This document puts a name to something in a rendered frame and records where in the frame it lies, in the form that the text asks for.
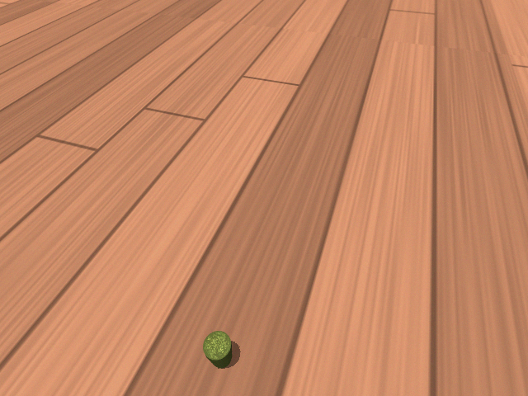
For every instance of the cup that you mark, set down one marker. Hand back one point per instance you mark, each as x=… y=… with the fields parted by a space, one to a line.
x=218 y=349

